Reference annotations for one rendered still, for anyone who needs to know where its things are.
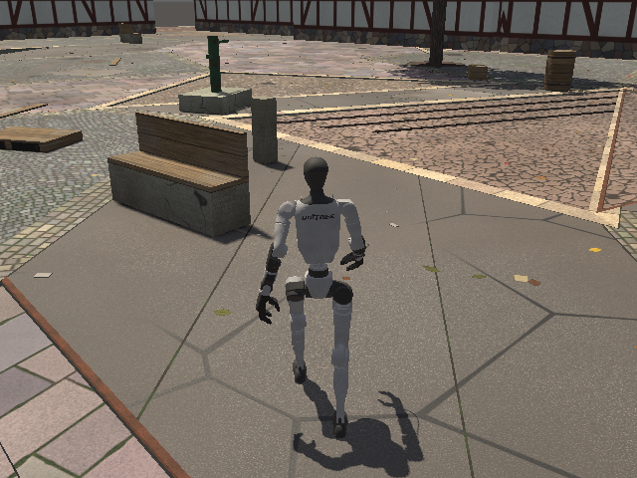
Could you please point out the right robot hand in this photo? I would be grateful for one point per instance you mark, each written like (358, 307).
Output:
(348, 258)

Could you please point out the left robot hand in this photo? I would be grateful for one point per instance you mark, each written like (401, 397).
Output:
(261, 307)

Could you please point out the left robot forearm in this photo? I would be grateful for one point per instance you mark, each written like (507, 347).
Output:
(270, 273)

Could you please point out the left robot upper arm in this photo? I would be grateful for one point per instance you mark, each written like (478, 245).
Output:
(286, 211)

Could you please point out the robot right thigh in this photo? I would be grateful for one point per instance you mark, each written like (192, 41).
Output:
(342, 309)

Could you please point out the right robot upper arm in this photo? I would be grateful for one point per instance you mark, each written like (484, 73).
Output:
(348, 210)

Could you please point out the left robot shin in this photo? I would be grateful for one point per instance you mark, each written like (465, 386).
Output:
(298, 343)

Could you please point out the right robot forearm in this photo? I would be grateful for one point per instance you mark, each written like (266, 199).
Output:
(359, 254)

